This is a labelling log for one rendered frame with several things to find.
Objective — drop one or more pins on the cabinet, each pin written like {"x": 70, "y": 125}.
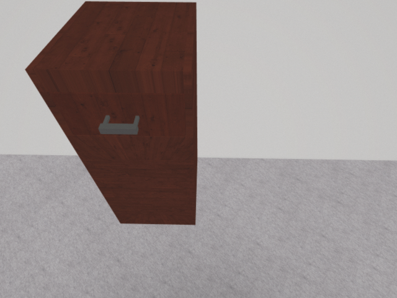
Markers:
{"x": 130, "y": 47}

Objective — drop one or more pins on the handle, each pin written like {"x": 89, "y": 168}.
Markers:
{"x": 127, "y": 129}

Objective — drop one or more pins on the drawer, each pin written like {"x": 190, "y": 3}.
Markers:
{"x": 161, "y": 114}

